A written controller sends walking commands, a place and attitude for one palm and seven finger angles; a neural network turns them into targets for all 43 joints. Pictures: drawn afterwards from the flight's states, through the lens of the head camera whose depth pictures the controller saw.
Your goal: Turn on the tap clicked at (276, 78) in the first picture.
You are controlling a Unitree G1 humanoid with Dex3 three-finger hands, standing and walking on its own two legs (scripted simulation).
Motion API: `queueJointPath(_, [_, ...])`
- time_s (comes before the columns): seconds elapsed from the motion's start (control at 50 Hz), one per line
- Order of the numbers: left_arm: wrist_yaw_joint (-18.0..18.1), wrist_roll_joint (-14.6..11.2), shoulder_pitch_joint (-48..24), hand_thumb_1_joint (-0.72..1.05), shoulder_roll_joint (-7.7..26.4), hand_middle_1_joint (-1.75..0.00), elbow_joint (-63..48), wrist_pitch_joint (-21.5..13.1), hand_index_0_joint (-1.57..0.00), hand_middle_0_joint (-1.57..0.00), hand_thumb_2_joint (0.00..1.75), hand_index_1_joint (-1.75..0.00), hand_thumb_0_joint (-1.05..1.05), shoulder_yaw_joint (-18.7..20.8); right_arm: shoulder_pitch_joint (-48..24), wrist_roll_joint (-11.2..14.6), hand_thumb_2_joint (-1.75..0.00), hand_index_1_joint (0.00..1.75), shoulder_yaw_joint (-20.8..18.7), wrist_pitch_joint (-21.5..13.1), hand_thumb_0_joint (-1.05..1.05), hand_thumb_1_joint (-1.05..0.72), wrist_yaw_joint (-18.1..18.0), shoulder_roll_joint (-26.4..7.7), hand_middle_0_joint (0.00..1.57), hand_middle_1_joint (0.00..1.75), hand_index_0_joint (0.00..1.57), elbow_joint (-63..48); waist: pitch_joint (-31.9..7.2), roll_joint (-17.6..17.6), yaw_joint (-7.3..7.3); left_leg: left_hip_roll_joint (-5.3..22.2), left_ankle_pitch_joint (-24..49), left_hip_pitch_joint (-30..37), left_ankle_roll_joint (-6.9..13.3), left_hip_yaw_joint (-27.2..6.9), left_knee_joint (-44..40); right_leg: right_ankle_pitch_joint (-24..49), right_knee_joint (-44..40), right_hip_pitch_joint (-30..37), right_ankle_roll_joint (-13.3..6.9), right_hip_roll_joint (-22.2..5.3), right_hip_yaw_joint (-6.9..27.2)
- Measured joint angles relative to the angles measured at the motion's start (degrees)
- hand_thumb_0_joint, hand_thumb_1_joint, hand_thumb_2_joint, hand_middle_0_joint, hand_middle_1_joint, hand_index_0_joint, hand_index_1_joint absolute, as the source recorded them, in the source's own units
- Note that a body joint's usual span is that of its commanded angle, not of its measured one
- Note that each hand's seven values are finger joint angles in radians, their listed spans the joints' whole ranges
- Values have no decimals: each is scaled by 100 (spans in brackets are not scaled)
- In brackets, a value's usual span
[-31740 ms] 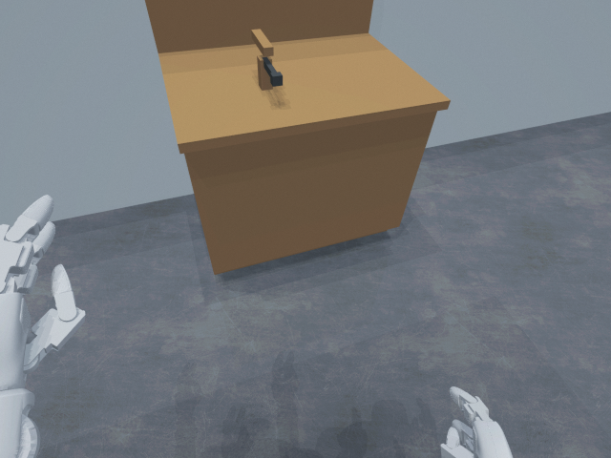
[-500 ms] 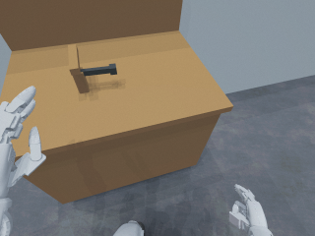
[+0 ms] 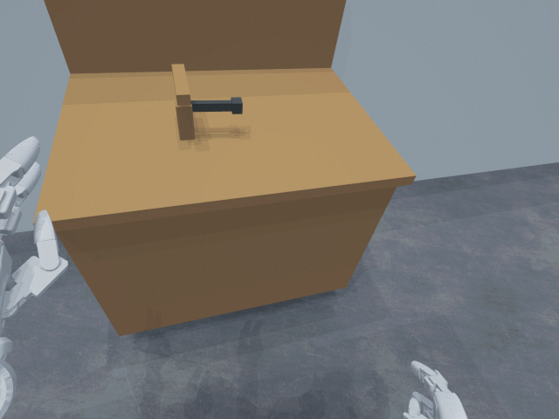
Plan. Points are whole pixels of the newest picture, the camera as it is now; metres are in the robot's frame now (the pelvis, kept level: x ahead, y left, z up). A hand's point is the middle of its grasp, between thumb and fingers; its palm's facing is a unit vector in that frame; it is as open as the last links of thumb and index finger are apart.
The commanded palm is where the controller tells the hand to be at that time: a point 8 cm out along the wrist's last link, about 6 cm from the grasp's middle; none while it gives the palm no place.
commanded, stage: stop stepping back and stand still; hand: left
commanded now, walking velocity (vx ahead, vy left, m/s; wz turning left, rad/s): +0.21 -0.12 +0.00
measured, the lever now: (236, 105) +0.77 +0.14 +0.04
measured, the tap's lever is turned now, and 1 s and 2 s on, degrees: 86 86 86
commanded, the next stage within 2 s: stand and check the lever's angle in 0.54 s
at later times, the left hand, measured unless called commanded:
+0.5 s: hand (82, 288) +0.20 +0.21 +0.19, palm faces +0.33 -0.87 -0.36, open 7.4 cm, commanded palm +0.14 +0.25 +0.21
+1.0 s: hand (64, 268) +0.22 +0.23 +0.18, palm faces +0.35 -0.86 -0.36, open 7.4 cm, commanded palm +0.16 +0.27 +0.21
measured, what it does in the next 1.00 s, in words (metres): steps on the spot: right foot, then left foot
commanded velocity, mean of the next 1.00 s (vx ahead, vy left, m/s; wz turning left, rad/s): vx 0.06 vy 0.01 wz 0.00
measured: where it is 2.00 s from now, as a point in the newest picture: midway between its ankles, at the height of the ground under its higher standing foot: outside the picture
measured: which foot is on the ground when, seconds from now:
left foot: down 0.00-0.30, up 0.32-0.52, down 0.54-1.00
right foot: down 0.00-0.00, up 0.02-0.28, down 0.30-1.00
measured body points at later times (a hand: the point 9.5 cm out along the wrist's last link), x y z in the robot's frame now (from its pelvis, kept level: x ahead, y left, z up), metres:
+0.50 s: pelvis -0.03 -0.02 +0.02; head -0.03 -0.01 +0.47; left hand +0.17 +0.25 +0.21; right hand +0.10 -0.29 -0.06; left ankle +0.00 +0.10 -0.69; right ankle -0.01 -0.12 -0.71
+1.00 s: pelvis -0.01 +0.00 +0.03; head +0.00 +0.00 +0.48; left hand +0.19 +0.28 +0.20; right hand +0.17 -0.23 -0.04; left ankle +0.01 +0.11 -0.71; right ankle -0.01 -0.12 -0.71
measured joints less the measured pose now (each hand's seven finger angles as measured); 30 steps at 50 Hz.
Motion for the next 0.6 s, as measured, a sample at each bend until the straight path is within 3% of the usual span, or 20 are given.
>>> queueJointPath(0.02, [54, 9, -167, 88, 40, -30, 157, -9, -21, -21, 89, -31, 1, 94, -109, -21, -90, 30, -57, -47, 1, -90, -19, 33, 20, 30, 21, 70, 131, -101, -33, -147, -227, -59, 17, 56, 1, -328, 457, -227, -30, -60, 161])
queueJointPath(0.06, [121, 64, -266, 88, 55, -30, 444, 44, -21, -21, 89, -31, 1, 265, -243, -35, -90, 30, -79, -100, 1, -90, 7, 148, 20, 30, 21, 223, 351, -312, 59, -330, 255, -22, 104, 335, 15, -686, 1426, -530, -56, -14, 445])
queueJointPath(0.1, [144, 35, -15, 88, 47, -30, 492, 178, -21, -21, 89, -31, 1, 355, -167, -60, -90, 30, -47, -163, 1, -90, 105, 257, 20, 30, 21, 293, 296, -376, 20, -364, 690, 143, 140, 510, -251, -795, 2259, -690, -32, 96, 378])
queueJointPath(0.14, [132, 7, 199, 89, -66, -30, 432, 198, -21, -21, 89, -30, 1, 234, 25, -29, -90, 30, -1, -246, 1, -90, 195, 310, 20, 30, 21, 347, 179, -332, -67, -356, 887, 298, 130, 494, -600, -597, 2554, -671, -22, 136, 190])
queueJointPath(0.18, [91, 13, 288, 89, -213, -30, 364, 168, -21, -20, 89, -30, 1, -3, 192, -5, -90, 30, 53, -286, 1, -90, 234, 288, 20, 30, 21, 420, 119, -215, -82, -295, 1074, 421, 122, 417, -957, -381, 2108, -453, -42, 86, -7])
queueJointPath(0.22, [75, 40, 339, 89, -286, -30, 314, 124, -21, -21, 89, -30, 1, -181, 296, -43, -90, 30, 93, -269, 1, -90, 195, 232, 20, 30, 21, 464, 113, -40, -55, -179, 1218, 486, 100, 347, -1187, -426, 1143, -48, -75, 51, -137])
queueJointPath(0.3, [124, 81, 445, 88, -66, -30, 345, 45, -21, -21, 89, -31, 1, -78, 355, -111, -90, 30, 79, -152, 1, -90, 82, 129, 20, 30, 21, 418, 105, 213, -16, 11, 1030, 285, 43, 302, -816, -161, -912, 981, -232, 26, -233])
queueJointPath(0.32, [118, 91, 392, 88, -45, -30, 417, 19, -21, -21, 89, -31, 1, -32, 277, -100, -90, 30, 39, -108, 1, -90, 74, 75, 20, 30, 21, 447, 159, 314, 10, 68, 796, 111, 90, 240, -385, 271, -991, 986, -270, 92, -277])
queueJointPath(0.38, [47, 49, 106, 88, -174, -30, 689, 22, -21, -21, 89, -31, 1, -73, 24, -39, -90, 30, -138, 2, 1, -90, 62, -74, 20, 30, 21, 684, 298, 463, 15, -18, 507, -521, 104, 58, 1280, 280, -923, 1047, -317, 189, -390])
queueJointPath(0.42, [29, 23, 55, 88, -297, -30, 775, 12, -21, -21, 89, -31, 1, -94, -51, -23, -90, 30, -206, 24, 2, -90, 65, -144, 20, 30, 21, 727, 266, 379, 41, -71, 601, -691, 117, 171, 1579, 259, -1010, 1098, -319, 150, -341])
queueJointPath(0.5, [88, -21, 251, 88, -414, -30, 606, -18, -21, -21, 89, -31, 1, -145, -135, -52, -90, 30, -244, -40, 2, -90, -21, -266, 20, 30, 20, 490, 234, 212, -40, 13, 927, -185, 185, 361, 31, 203, -932, 1086, -276, 56, -262])
queueJointPath(0.54, [115, -36, 296, 88, -402, -30, 468, -57, -21, -21, 89, -31, 1, -222, -149, -90, -90, 30, -299, -123, 2, -90, -88, -379, 20, 30, 20, 318, 242, 306, -95, 44, 1052, 111, 216, 209, -787, 34, -658, 985, -226, 64, -341])
queueJointPath(0.6, [164, -16, 275, 88, -300, -30, 520, -59, -21, -21, 89, -31, 1, -199, -237, -79, -90, 30, -311, -151, 1, -90, -156, -304, 20, 30, 20, 276, 307, 155, -6, -103, 1280, 209, 10, 308, -802, -83, -521, 1027, -163, -65, -181])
